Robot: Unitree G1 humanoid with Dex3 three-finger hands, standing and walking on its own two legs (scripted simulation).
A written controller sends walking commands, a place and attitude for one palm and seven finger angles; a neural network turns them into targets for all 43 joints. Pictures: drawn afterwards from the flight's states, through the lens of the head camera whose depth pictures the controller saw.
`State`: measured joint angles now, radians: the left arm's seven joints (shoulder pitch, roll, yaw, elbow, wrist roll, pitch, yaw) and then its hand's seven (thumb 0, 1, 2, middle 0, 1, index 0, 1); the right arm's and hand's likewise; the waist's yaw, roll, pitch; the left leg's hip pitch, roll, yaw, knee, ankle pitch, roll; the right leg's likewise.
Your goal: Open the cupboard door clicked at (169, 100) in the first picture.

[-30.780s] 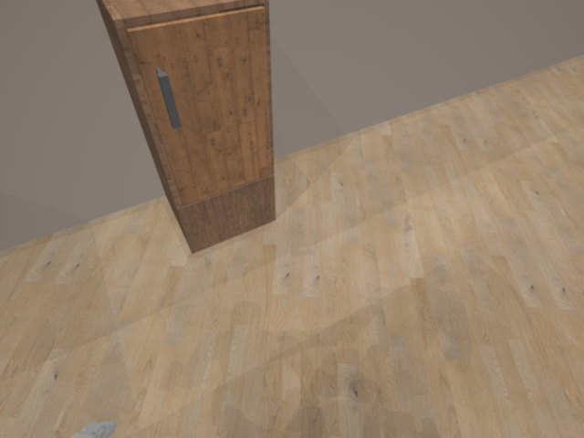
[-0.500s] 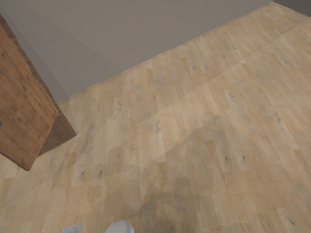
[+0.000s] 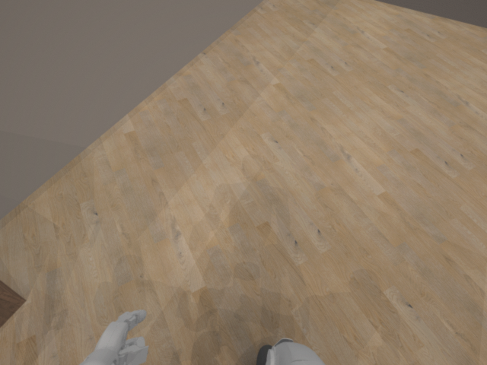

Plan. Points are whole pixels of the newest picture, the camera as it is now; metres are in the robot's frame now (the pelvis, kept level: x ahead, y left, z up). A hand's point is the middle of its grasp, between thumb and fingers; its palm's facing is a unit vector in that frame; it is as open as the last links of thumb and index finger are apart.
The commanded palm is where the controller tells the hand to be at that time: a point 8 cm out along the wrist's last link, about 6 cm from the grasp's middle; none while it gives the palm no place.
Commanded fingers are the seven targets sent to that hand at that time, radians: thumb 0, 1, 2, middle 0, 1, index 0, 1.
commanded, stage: walk to a spot facing it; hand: left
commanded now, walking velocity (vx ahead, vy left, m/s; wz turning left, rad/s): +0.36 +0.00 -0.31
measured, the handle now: out of the picture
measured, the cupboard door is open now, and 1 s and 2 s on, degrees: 46 46 46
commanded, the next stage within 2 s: turn to face it in 0.90 s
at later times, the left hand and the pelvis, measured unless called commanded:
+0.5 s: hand (161, 356) +0.16 +0.15 -0.15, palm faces +0.00 -0.98 -0.19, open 7.3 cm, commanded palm none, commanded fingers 0.00 0.90 0.90 -0.20 -0.30 -0.20 -0.30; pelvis +0.21 -0.03 +0.02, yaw -8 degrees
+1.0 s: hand (207, 158) +0.62 +0.09 -0.15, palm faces -0.27 -0.93 -0.25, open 7.4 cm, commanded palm none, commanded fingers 0.00 0.90 0.90 -0.20 -0.30 -0.20 -0.30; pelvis +0.44 -0.08 +0.00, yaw -15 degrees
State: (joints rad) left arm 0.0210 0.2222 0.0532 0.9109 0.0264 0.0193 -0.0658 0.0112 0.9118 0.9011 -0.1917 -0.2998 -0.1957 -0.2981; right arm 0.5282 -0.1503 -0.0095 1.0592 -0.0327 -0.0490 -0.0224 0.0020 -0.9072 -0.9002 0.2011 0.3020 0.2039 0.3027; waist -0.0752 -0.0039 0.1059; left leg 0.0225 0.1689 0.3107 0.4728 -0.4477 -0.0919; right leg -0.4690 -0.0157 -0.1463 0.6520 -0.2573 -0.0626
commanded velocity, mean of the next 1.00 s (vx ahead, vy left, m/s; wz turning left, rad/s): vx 0.34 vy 0.00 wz -0.15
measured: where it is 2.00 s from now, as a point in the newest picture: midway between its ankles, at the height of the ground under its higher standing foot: (274, 253)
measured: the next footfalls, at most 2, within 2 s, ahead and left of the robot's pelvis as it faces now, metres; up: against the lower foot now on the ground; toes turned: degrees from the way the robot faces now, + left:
right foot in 0.02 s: +0.13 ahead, -0.09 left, +0.00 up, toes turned -7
left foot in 0.58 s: +0.40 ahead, +0.08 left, +0.00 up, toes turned -3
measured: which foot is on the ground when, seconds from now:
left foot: down 0.00-0.02, up 0.04-0.56, down 0.58-1.00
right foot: up 0.00-0.00, down 0.02-0.58, up 0.60-0.98, down 1.00-1.00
